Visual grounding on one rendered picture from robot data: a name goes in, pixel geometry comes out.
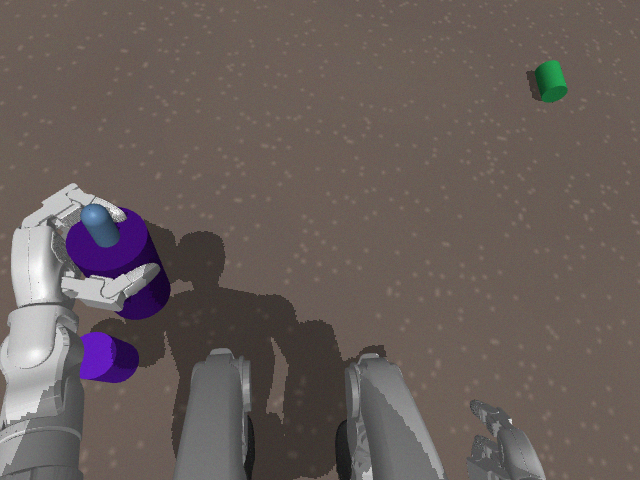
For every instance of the left robot arm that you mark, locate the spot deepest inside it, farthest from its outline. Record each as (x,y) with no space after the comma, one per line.
(41,420)

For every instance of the right robot foot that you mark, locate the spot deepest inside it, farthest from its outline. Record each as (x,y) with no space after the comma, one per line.
(343,458)

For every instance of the right robot hand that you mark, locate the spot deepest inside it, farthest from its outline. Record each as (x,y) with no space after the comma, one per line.
(511,458)

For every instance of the left robot hand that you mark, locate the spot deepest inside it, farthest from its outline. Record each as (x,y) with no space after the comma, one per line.
(43,272)

